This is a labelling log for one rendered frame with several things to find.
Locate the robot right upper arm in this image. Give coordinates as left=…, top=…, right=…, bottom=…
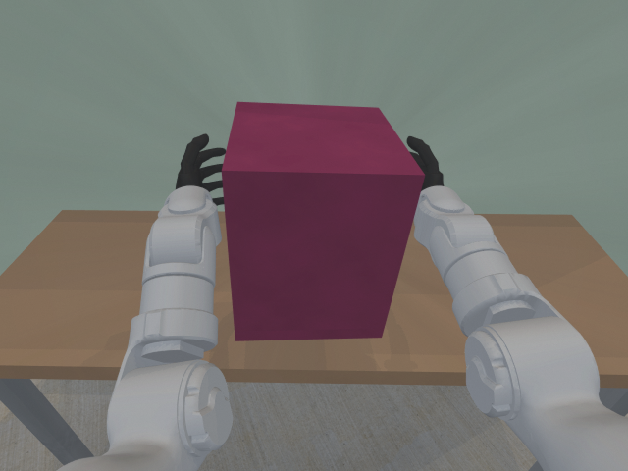
left=465, top=316, right=628, bottom=471

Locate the right robot hand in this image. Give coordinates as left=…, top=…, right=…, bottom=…
left=407, top=136, right=444, bottom=191

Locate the table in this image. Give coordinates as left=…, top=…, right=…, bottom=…
left=0, top=210, right=628, bottom=471

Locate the robot right forearm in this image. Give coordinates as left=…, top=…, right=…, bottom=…
left=414, top=185, right=600, bottom=392

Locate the carton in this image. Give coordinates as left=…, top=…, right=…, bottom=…
left=222, top=102, right=425, bottom=341

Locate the robot left forearm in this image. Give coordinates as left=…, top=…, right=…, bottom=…
left=107, top=185, right=222, bottom=442

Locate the left robot hand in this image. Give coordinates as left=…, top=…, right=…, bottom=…
left=176, top=134, right=226, bottom=206

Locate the robot left upper arm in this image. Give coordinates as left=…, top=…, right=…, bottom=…
left=57, top=359, right=233, bottom=471

